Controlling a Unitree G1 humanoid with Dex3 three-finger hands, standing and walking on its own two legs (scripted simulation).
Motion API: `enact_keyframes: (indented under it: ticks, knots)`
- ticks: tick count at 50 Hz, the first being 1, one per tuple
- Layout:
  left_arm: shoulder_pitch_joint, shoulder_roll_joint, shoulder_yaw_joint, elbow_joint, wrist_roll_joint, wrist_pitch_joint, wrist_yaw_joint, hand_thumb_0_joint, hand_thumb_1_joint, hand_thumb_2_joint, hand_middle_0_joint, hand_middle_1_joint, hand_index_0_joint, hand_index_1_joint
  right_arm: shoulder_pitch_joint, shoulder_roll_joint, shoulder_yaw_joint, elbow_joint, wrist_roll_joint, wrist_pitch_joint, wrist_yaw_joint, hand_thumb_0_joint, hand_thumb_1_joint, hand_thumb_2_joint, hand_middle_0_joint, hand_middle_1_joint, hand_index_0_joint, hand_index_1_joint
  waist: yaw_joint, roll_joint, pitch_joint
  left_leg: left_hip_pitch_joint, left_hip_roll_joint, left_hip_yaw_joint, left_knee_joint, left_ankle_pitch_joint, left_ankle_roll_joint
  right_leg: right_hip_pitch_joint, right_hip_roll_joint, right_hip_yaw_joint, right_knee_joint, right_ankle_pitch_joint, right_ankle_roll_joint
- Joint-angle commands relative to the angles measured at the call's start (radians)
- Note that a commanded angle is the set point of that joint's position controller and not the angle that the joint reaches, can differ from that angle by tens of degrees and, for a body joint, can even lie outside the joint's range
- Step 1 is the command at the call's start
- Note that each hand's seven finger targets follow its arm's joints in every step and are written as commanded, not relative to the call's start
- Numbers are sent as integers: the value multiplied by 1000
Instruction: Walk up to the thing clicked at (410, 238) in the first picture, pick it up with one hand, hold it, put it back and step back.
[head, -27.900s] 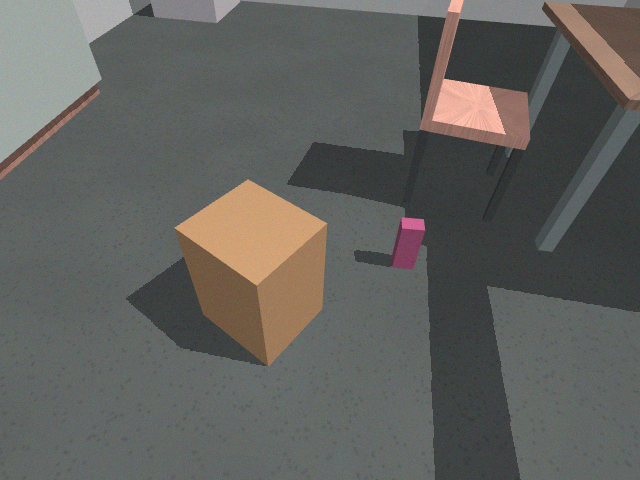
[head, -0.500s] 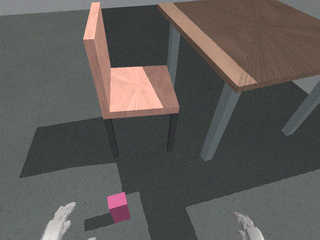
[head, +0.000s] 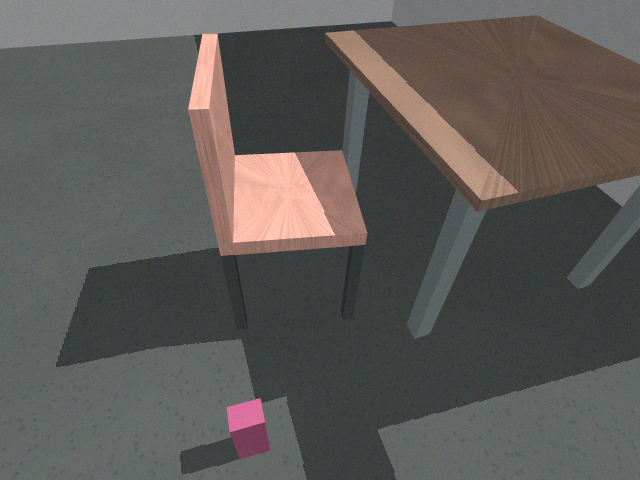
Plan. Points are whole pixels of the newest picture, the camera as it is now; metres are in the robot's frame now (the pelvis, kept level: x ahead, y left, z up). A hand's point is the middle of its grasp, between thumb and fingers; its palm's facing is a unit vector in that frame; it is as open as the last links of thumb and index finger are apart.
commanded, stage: stand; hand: left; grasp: from the side
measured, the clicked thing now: (249, 430) +0.42 +0.16 -0.66
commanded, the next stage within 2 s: step back in 1.66 s
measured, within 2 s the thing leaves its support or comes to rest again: neither
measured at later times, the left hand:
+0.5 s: hand out of the picture +0.06 +0.25 -0.15, palm faces -0.01 -0.94 -0.35, open 7.4 cm
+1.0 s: hand out of the picture +0.08 +0.24 -0.15, palm faces -0.01 -0.94 -0.34, open 7.4 cm
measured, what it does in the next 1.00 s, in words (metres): stands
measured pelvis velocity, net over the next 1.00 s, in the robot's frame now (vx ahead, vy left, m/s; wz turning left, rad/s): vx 0.01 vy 0.00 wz -0.01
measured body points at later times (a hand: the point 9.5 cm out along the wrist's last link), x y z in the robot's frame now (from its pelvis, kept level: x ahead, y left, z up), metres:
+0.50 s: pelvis +0.00 +0.00 +0.01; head +0.00 -0.01 +0.46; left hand +0.06 +0.30 -0.12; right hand +0.07 -0.29 -0.13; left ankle +0.02 +0.12 -0.74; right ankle +0.00 -0.15 -0.74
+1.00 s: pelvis +0.01 +0.00 +0.01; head +0.01 -0.01 +0.46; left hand +0.08 +0.29 -0.12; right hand +0.08 -0.30 -0.13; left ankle +0.02 +0.12 -0.74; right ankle +0.00 -0.15 -0.74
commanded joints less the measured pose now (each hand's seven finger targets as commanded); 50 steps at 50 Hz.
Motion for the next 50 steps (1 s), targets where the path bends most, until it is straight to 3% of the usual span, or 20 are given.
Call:
enact_keyframes:
  ticks: [1,3,8,17,27,36,41,50]
  knots:
    - [-53,199,41,-17,1,-23,10,0,900,900,-200,-300,-200,-301,-45,-213,-39,-33,9,-21,-21,0,-900,-900,200,300,200,300,-2,12,-22,11,90,-110,-178,38,33,22,-53,66,-134,81,-49]
    - [-58,201,41,5,1,-22,8,0,900,900,-200,-300,-200,-301,-48,-205,-35,-17,10,-21,-20,0,-900,-900,200,300,200,300,0,10,-13,11,92,-114,-201,14,29,28,-55,65,-141,68,-49]
    - [-85,201,38,35,2,-29,9,0,900,900,-200,-300,-200,-301,-61,-202,-31,8,13,-23,-19,0,-900,-900,200,300,200,300,-1,-19,-34,52,94,-101,-194,119,24,50,-71,70,-172,121,-42]
    - [-106,208,39,70,1,-23,4,0,900,900,-200,-300,-200,-301,-83,-210,-29,33,15,-18,-15,0,-900,-900,200,300,200,300,0,-5,-9,34,93,-100,-229,38,22,48,-68,63,-199,78,-39]
    - [-126,216,43,79,-4,-26,4,0,900,900,-200,-300,-200,-301,-97,-217,-24,40,16,-22,-14,0,-900,-900,200,300,200,300,-1,-9,-48,79,104,-91,-218,169,24,79,-81,71,-201,163,-42]
    - [-126,219,45,80,-4,-20,-1,0,900,900,-200,-300,-200,-301,-101,-230,-21,47,18,-24,-16,0,-900,-900,200,300,200,300,-3,-2,-46,86,109,-88,-227,154,20,74,-80,71,-208,153,-42]
    - [-130,221,45,76,-5,-24,-1,0,900,900,-200,-300,-200,-301,-102,-233,-21,48,19,-25,-15,0,-900,-900,200,300,200,300,-5,-16,-63,109,112,-81,-215,226,22,82,-81,71,-208,211,-39]
    - [-133,219,46,72,-6,-23,-4,0,900,900,-200,-300,-200,-301,-104,-235,-20,45,20,-22,-13,0,-900,-900,200,300,200,300,-9,-16,-44,94,112,-79,-225,185,19,74,-77,69,-221,174,-38]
